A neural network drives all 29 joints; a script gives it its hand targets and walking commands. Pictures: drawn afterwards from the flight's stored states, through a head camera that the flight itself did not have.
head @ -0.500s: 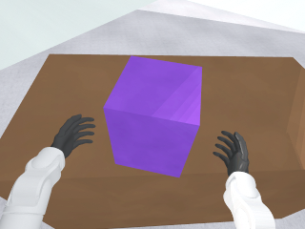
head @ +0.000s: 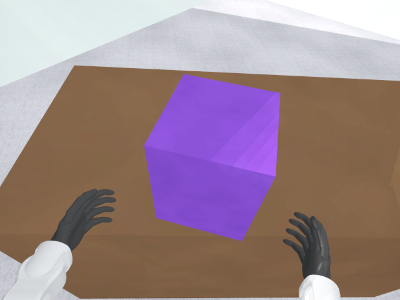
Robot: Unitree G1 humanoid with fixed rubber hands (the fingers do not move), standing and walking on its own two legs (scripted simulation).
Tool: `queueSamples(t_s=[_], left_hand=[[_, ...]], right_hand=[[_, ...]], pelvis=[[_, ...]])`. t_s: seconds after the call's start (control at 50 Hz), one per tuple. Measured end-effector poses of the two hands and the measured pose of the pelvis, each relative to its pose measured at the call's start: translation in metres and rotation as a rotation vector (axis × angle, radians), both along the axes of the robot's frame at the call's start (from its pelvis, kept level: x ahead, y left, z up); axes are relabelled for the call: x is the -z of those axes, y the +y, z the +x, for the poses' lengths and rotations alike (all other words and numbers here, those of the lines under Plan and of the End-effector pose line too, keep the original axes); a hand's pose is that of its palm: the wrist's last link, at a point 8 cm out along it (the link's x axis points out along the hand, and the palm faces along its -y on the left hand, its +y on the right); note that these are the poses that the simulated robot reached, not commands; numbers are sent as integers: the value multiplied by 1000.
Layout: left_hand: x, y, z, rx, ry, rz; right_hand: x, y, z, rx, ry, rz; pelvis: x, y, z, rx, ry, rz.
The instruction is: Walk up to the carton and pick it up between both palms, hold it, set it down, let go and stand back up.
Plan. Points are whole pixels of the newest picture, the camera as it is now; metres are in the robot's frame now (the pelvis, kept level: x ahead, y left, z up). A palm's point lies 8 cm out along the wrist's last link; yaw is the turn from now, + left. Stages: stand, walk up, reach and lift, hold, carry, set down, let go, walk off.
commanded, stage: set down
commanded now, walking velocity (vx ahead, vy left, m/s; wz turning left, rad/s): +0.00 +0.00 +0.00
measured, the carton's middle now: (213, 160) +0.38 -0.01 +0.07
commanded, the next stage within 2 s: let go in 1.58 s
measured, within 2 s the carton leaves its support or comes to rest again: neither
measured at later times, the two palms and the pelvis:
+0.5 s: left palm (70, 265) +0.18 +0.23 +0.01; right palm (312, 289) +0.16 -0.20 +0.00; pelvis +0.00 +0.00 +0.00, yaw +0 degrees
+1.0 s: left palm (76, 267) +0.17 +0.22 +0.01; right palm (313, 297) +0.16 -0.22 -0.05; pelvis -0.02 -0.02 +0.00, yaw +2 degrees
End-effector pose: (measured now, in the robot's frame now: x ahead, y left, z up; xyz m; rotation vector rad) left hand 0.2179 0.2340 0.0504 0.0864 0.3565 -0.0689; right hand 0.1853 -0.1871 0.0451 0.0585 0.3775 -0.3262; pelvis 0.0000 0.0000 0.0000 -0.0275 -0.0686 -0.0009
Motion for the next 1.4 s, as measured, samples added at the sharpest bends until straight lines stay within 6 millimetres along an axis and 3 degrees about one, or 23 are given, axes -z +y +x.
queueSamples(t_s=[0.24,0.46,0.9,1.14,1.4], left_hand=[[20,0,-24,-26,50,12],[42,0,-42,-57,132,46],[42,-10,-45,-140,143,94],[41,-14,-44,-172,155,117],[40,-19,-44,-213,160,135]], right_hand=[[18,5,-12,-17,20,1],[44,-7,-24,-48,80,-7],[89,-30,-22,-186,197,-41],[117,-38,-38,-252,285,-64],[122,-43,-31,-314,289,-97]], pelvis=[[1,5,-1,-2,-5,-2],[1,0,-2,-5,0,0],[0,-19,-16,-35,-34,16],[2,-27,-28,-42,-56,27],[4,-31,-44,-46,-77,39]])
